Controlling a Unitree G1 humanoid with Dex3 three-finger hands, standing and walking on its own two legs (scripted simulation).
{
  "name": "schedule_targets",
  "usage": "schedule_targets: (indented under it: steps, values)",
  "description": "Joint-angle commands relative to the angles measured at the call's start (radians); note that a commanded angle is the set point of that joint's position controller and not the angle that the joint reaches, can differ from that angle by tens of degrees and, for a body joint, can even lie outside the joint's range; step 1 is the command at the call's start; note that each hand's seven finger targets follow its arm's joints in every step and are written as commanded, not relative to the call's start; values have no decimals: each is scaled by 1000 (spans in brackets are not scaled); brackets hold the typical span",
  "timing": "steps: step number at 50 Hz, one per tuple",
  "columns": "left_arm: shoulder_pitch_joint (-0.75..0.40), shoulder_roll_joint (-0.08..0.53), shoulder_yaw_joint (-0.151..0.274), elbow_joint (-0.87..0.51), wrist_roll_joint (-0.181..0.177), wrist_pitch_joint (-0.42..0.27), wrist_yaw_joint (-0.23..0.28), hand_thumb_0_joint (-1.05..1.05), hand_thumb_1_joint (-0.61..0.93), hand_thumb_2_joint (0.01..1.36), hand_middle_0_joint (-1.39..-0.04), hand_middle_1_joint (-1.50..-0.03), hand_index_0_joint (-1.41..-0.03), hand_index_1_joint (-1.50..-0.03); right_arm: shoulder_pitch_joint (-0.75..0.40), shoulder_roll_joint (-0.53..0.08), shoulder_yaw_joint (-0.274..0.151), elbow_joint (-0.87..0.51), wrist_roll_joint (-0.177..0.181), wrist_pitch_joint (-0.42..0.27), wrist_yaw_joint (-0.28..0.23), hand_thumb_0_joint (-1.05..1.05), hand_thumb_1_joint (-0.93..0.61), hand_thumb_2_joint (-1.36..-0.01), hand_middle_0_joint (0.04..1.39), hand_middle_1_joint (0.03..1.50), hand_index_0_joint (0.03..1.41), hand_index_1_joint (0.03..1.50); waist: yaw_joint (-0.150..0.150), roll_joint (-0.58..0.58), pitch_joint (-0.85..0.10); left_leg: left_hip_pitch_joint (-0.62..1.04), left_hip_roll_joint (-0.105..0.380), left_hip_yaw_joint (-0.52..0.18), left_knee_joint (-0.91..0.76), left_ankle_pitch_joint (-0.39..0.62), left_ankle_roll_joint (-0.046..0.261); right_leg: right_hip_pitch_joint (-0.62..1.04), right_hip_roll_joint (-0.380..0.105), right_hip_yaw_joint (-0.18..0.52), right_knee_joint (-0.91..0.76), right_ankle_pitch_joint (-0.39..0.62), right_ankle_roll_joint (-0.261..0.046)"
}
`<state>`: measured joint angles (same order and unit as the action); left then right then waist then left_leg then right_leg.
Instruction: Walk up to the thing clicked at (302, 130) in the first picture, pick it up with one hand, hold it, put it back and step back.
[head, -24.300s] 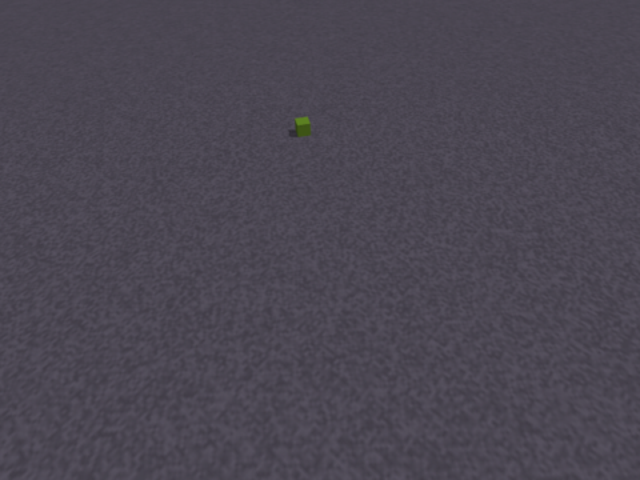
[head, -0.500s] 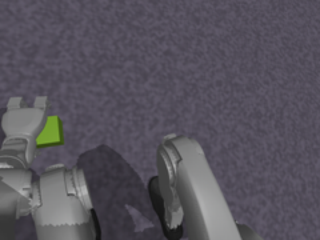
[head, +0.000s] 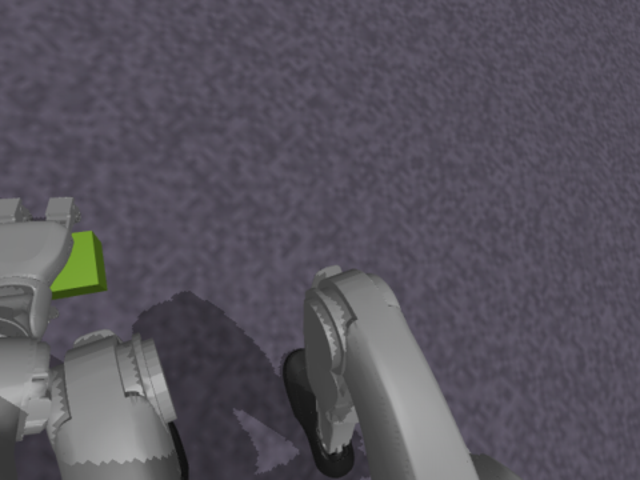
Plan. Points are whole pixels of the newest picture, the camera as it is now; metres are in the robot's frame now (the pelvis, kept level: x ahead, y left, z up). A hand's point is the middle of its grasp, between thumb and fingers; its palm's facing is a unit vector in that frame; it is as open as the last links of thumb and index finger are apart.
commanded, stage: rest palm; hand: left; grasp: from above
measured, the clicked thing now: (70, 266) +0.42 +0.22 -0.27
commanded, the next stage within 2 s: close in 1.48 s
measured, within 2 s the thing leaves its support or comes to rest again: neither
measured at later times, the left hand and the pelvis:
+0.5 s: hand (44, 274) +0.41 +0.25 -0.23, palm faces -0.47 -0.01 -0.88, open 13.8 cm; pelvis +0.00 +0.00 +0.00, yaw -1 degrees
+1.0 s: hand (44, 271) +0.41 +0.25 -0.23, palm faces -0.47 +0.00 -0.88, open 13.9 cm; pelvis +0.00 +0.00 +0.00, yaw -2 degrees
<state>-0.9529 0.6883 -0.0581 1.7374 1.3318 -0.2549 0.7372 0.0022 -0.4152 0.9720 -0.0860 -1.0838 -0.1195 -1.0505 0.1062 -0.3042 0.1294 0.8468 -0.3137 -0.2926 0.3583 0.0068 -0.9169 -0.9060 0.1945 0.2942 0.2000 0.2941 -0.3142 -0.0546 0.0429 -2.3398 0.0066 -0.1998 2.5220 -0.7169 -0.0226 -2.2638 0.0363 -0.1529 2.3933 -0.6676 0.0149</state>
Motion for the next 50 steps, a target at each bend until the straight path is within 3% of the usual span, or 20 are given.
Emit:
schedule_targets:
  steps: [1, 4, 5, 12, 13, 21, 24, 29, 32, 33, 38, 40, 43, 47, 50]
  values:
    - [-229, 46, 8, -79, -17, 12, 52, 0, -459, 1012, -72, -1087, -92, -1065, 164, -287, -66, -7, 18, -11, 3, 0, -906, -904, 200, 300, 199, 300, -51, 328, -582, 430, -11, 102, -251, 160, 34, 339, 58, -71, -242, 209, -47]
    - [-219, 34, -3, -72, -31, 18, 47, 0, -468, 1005, -69, -1076, -86, -1057, 157, -291, -65, -8, 15, -21, 8, 0, -906, -905, 200, 300, 199, 300, -52, 329, -559, 421, -9, 92, -260, 135, 32, 312, 57, -78, -241, 180, -48]
    - [-228, 27, -1, -60, -32, 19, 41, 0, -473, 1013, -74, -1080, -89, -1063, 181, -296, -68, -2, 15, -23, 10, 0, -908, -906, 200, 300, 199, 300, -68, 327, -559, 441, -9, 90, -256, 148, 32, 321, 54, -82, -238, 200, -45]
    - [-222, 36, -9, -69, -53, 5, 30, 0, -492, 978, -63, -1059, -77, -1043, 174, -303, -54, -6, 22, -32, 13, 0, -908, -906, 200, 300, 199, 300, -63, 326, -574, 441, -6, 87, -261, 164, 32, 354, 61, -84, -249, 218, -44]
    - [-233, 17, -25, -68, -53, 5, 25, 0, -489, 978, -62, -1067, -78, -1049, 175, -298, -50, -16, 25, -33, 16, 0, -910, -907, 200, 300, 199, 300, -75, 319, -563, 439, -7, 86, -251, 171, 32, 365, 59, -86, -239, 237, -41]
    - [-212, 57, -9, -74, -42, -2, 49, 0, -510, 983, -60, -1045, -67, -1037, 164, -306, -40, -21, 24, -31, 17, 0, -909, -907, 200, 300, 199, 300, -64, 328, -576, 442, -3, 91, -254, 185, 33, 385, 71, -85, -257, 248, -42]
    - [-203, 36, -16, -56, -42, 3, 56, 0, -519, 998, -62, -1040, -62, -1038, 167, -305, -47, -13, 26, -28, 16, 0, -909, -907, 200, 300, 199, 300, -68, 330, -555, 430, -2, 86, -260, 163, 31, 362, 71, -87, -255, 224, -43]
    - [-234, 32, -30, -80, -55, 5, 50, 0, -504, 1012, -69, -1045, -69, -1045, 159, -304, -37, -31, 31, -37, 19, 0, -908, -907, 200, 300, 199, 300, -80, 322, -557, 441, -2, 79, -251, 167, 32, 361, 68, -92, -246, 237, -41]
    - [-228, 36, -34, -85, -52, 10, 49, 0, -519, 1028, -76, -1038, -65, -1048, 153, -303, -42, -25, 36, -32, 14, 0, -910, -908, 200, 300, 199, 300, -70, 327, -552, 431, -1, 82, -267, 135, 31, 362, 72, -84, -262, 204, -45]
    - [-243, 27, -35, -80, -50, 12, 45, 0, -523, 994, -64, -1028, -59, -1031, 162, -299, -39, -25, 32, -32, 14, 0, -909, -908, 200, 300, 199, 300, -84, 325, -549, 430, -2, 83, -264, 138, 31, 365, 70, -87, -261, 209, -44]
    - [-237, 39, -35, -78, -52, 15, 36, 0, -524, 1001, -64, -1025, -57, -1031, 155, -306, -36, -29, 42, -34, 11, 0, -909, -908, 200, 300, 199, 300, -73, 335, -550, 451, 1, 71, -269, 151, 28, 343, 69, -93, -243, 224, -46]
    - [-233, 32, -37, -82, -54, 13, 39, 0, -531, 1053, -80, -1019, -56, -1042, 150, -301, -31, -36, 35, -37, 11, 0, -908, -907, 200, 300, 199, 300, -77, 328, -545, 444, 0, 74, -262, 151, 29, 349, 68, -94, -250, 221, -43]
    - [-230, 35, -37, -74, -54, 14, 33, 0, -535, 1026, -72, -1013, -53, -1031, 159, -305, -31, -37, 35, -37, 11, 0, -908, -908, 200, 300, 199, 300, -83, 331, -538, 441, -1, 79, -258, 157, 30, 349, 67, -94, -252, 228, -41]
    - [-212, 50, -24, -83, -48, 16, 37, 0, -519, 1047, -80, -1019, -59, -1039, 157, -307, -31, -39, 37, -36, 11, 0, -907, -907, 200, 300, 199, 300, -63, 348, -550, 462, 4, 69, -275, 166, 23, 338, 68, -99, -238, 231, -44]
    - [-206, 39, -35, -72, -61, 18, 39, 0, -534, 1033, -74, -1020, -53, -1040, 145, -306, -27, -48, 36, -33, 8, 0, -908, -908, 200, 299, 199, 299, -76, 325, -537, 429, 3, 77, -270, 146, 30, 361, 74, -94, -259, 226, -41]
